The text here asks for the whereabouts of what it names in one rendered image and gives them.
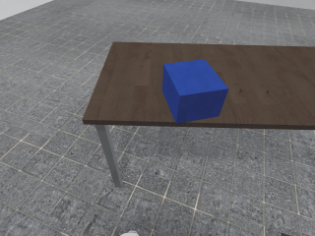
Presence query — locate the table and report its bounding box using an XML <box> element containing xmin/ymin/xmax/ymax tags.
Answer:
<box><xmin>82</xmin><ymin>41</ymin><xmax>315</xmax><ymax>188</ymax></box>

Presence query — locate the carton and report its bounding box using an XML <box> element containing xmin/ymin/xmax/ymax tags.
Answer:
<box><xmin>162</xmin><ymin>59</ymin><xmax>229</xmax><ymax>124</ymax></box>

